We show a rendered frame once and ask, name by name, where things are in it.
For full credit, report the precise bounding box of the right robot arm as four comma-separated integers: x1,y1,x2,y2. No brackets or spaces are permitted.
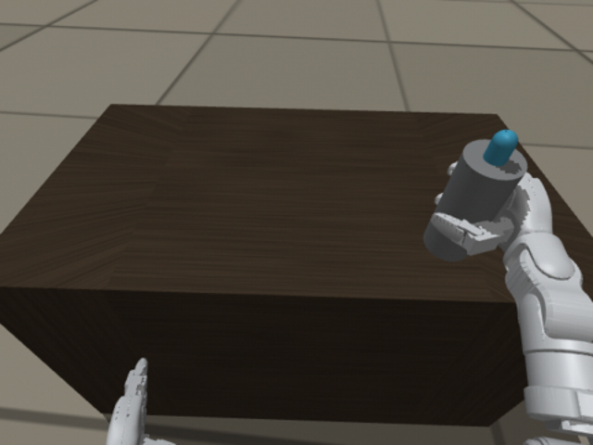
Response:
502,233,593,445

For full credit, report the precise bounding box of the right robot hand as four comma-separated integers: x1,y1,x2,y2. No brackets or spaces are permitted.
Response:
431,161,553,256

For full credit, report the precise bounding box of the bottle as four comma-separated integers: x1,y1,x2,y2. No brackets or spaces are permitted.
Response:
423,130,527,261

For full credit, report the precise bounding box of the left robot hand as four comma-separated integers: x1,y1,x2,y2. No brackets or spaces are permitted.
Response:
106,358,176,445

